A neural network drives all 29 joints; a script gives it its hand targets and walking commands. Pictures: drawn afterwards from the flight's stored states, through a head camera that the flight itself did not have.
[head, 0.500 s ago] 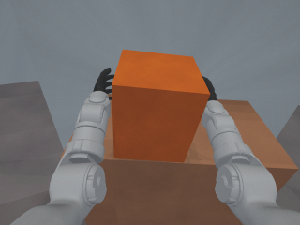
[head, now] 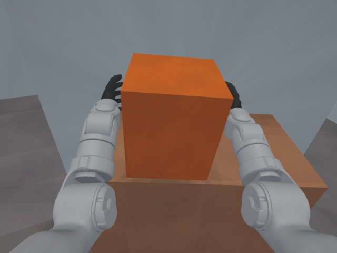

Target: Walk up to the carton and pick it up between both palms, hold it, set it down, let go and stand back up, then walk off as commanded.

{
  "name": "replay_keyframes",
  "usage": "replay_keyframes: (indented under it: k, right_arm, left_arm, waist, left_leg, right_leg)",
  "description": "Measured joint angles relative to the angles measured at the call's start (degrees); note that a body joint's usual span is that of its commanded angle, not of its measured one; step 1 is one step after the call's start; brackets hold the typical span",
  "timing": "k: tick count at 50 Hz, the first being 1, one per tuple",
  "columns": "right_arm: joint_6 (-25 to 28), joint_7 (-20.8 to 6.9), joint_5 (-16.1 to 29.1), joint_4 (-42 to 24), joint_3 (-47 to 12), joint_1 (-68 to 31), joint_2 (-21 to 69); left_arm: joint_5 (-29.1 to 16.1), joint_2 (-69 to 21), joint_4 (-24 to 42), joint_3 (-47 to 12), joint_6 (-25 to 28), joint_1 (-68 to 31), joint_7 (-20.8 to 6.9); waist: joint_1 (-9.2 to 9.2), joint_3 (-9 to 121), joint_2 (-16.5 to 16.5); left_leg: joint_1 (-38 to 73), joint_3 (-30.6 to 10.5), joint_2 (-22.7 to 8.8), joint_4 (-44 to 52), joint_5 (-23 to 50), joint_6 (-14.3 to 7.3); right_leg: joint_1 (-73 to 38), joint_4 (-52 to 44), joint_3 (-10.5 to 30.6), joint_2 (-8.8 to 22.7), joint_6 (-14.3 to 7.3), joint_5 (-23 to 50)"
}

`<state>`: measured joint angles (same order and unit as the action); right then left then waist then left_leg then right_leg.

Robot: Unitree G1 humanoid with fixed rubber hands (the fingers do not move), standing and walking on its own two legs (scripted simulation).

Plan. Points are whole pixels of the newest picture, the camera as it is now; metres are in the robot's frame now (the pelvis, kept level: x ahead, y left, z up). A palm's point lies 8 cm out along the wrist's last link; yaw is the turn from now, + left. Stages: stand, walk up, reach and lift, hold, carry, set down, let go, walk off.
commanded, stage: reach and lift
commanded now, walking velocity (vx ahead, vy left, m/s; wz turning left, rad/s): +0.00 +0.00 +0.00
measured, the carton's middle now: (170, 117) +0.41 +0.01 +0.19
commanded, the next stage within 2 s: hold in 0.78 s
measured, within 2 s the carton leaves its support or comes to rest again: neither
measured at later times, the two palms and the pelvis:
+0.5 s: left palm (107, 98) +0.38 +0.16 +0.25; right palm (233, 106) +0.39 -0.14 +0.24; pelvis +0.00 +0.00 +0.00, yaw +0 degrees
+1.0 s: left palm (102, 95) +0.37 +0.16 +0.26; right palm (234, 102) +0.38 -0.13 +0.26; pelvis -0.01 +0.00 +0.00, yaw +0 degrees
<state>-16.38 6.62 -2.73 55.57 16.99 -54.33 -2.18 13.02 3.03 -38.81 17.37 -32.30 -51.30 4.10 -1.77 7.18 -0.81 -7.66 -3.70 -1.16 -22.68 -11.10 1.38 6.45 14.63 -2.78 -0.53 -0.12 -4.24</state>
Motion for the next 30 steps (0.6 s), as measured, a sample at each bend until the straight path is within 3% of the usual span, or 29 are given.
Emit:
replay_keyframes:
  k: [30]
  right_arm:
    - [-3.1, 1.3, 3.7, -2.6, -2.4, -1.3, -0.1]
  left_arm:
    - [0.0, 0.9, 5.8, -0.3, -5.2, -0.2, -0.7]
  waist:
    - [-0.38, 0.0, 0.0]
  left_leg:
    - [0.6, 0.0, 0.0, 0.0, 0.0, 0.0]
  right_leg:
    - [-0.6, 0.0, 0.0, 0.0, 0.0, 0.0]
